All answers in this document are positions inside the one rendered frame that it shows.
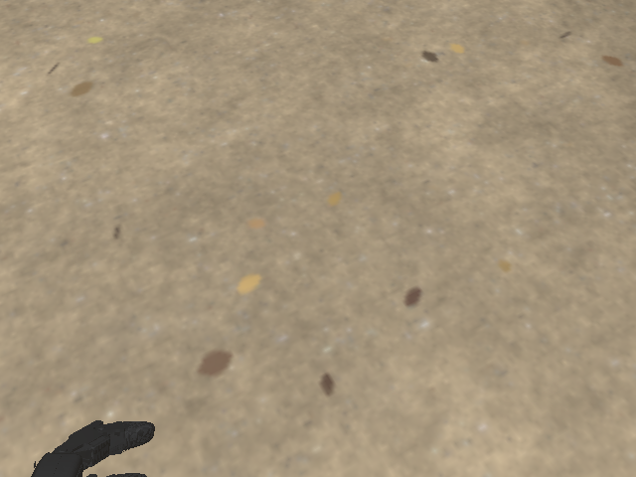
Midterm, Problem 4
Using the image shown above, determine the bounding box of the left robot hand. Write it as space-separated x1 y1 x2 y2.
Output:
31 420 155 477

